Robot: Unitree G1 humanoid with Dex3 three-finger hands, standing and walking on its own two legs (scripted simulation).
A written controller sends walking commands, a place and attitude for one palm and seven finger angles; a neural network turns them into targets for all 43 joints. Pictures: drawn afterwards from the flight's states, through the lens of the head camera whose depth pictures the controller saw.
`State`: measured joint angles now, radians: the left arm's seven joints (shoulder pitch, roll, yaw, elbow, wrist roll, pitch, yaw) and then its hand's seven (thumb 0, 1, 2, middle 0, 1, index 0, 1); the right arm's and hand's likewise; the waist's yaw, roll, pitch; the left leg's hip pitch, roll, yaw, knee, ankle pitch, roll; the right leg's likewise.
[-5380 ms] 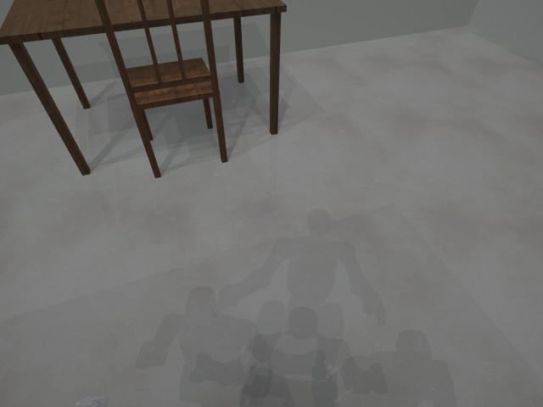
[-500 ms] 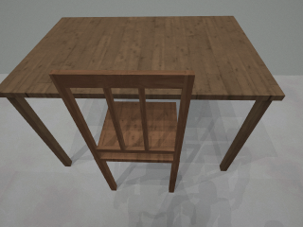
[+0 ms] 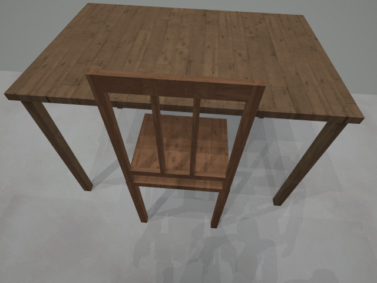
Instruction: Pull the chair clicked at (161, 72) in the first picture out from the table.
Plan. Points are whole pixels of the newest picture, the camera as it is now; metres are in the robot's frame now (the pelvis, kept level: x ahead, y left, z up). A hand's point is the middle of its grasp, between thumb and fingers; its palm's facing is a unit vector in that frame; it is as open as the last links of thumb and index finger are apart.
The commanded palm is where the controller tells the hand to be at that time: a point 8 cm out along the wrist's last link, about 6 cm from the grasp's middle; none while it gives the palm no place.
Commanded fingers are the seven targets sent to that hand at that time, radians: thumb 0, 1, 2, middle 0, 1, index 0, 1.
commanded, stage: come to a stop and stand still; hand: left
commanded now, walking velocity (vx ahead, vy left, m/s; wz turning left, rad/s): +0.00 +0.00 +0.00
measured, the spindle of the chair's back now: (159, 139) +0.51 +0.12 -0.06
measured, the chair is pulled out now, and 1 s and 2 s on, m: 0.00 0.00 0.00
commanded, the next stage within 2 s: look again from close up in 0.52 s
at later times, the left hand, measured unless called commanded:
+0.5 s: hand out of the picture -0.06 +0.12 -0.17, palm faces +0.03 -0.99 -0.15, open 7.4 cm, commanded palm none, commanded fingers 0.00 0.90 0.90 -0.20 -0.30 -0.20 -0.30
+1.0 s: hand out of the picture +0.04 +0.18 -0.17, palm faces +0.02 -0.97 -0.25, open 7.4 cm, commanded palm none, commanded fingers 0.00 0.90 0.90 -0.20 -0.30 -0.20 -0.30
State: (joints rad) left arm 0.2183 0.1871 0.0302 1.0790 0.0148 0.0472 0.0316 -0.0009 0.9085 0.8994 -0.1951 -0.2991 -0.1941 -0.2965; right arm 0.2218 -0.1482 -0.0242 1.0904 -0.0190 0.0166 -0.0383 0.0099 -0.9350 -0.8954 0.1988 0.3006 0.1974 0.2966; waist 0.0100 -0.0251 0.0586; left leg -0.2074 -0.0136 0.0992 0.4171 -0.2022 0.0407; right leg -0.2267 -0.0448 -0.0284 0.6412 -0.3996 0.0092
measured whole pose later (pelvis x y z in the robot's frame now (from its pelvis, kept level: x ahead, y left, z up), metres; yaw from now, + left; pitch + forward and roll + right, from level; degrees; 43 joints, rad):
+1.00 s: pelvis -0.01 -0.01 -0.01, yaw +0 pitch -1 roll +0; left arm 0.25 0.17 0.00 1.01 0.02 -0.02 0.05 0.00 0.91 0.90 -0.20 -0.30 -0.20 -0.30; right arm 0.20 -0.19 -0.03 1.05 -0.02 -0.01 -0.01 0.01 -0.92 -0.90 0.20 0.30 0.19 0.30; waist -0.01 0.02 0.03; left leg -0.27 0.01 0.09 0.54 -0.26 0.02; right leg -0.18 -0.02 -0.04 0.55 -0.36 0.00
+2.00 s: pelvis -0.02 +0.02 +0.00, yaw -1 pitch -1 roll +1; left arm 0.34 0.12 -0.01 1.13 0.03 -0.01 0.03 0.00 0.91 0.90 -0.20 -0.30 -0.19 -0.30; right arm 0.28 -0.13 -0.02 1.15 -0.01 0.00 -0.01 0.00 -0.91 -0.90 0.20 0.30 0.20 0.30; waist -0.01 -0.01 0.02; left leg -0.21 -0.03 0.13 0.40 -0.18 0.06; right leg -0.17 -0.06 0.00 0.49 -0.31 0.01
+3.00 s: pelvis +0.05 -0.03 -0.02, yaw -1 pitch -3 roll +0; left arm 0.28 0.18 0.01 0.98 0.03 0.02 0.05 0.00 0.91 0.90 -0.20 -0.30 -0.20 -0.30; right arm 0.19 -0.20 -0.03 0.91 -0.02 0.02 0.00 0.00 -0.91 -0.90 0.19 0.30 0.19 0.30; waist 0.01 0.00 0.04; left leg -0.29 -0.03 0.09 0.61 -0.28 0.07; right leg -0.24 -0.04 -0.06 0.63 -0.34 -0.01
